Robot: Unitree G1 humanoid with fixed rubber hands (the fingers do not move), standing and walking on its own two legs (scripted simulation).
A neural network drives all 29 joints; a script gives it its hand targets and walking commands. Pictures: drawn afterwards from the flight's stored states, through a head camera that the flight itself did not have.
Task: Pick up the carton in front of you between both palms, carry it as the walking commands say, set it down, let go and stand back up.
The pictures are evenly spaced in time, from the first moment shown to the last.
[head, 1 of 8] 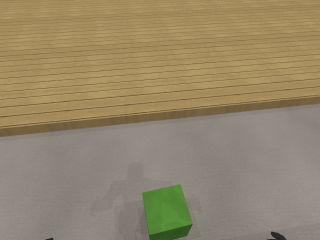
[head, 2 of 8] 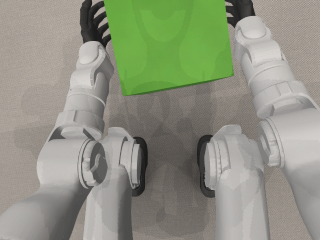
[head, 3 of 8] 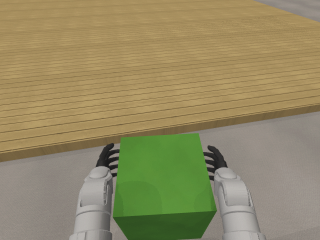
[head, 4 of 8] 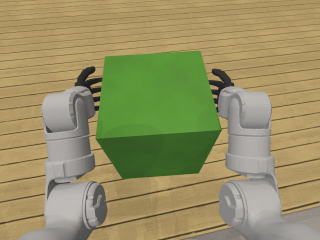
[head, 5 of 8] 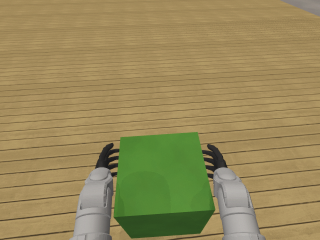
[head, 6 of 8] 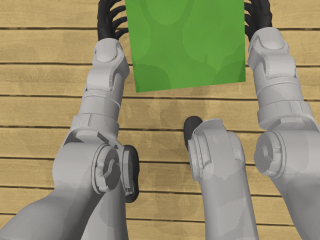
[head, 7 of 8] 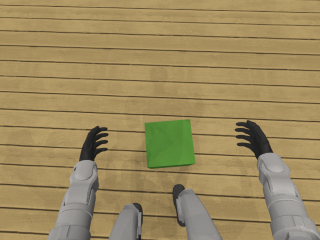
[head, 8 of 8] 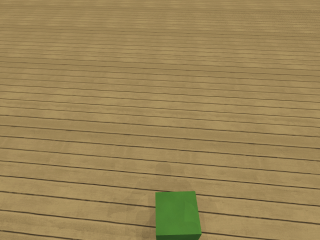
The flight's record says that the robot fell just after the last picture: no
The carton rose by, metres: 0.85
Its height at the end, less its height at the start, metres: +0.10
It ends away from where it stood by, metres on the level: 2.30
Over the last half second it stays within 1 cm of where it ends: yes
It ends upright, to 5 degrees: yes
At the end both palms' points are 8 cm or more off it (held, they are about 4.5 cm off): yes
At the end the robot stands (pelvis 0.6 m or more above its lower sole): yes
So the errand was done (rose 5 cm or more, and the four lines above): yes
